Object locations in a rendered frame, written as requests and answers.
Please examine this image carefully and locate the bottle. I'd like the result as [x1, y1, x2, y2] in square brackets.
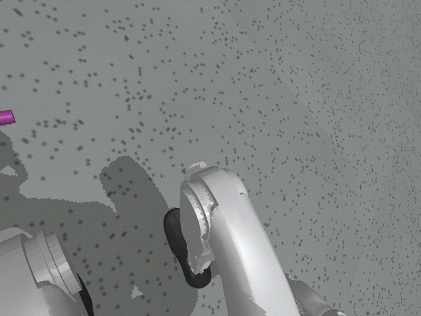
[0, 110, 16, 125]

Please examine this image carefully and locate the left robot foot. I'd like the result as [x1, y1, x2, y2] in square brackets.
[77, 274, 94, 316]

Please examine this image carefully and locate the right robot hand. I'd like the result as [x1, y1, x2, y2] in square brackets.
[284, 273, 331, 316]

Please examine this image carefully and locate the right robot foot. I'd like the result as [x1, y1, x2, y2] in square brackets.
[163, 208, 211, 288]

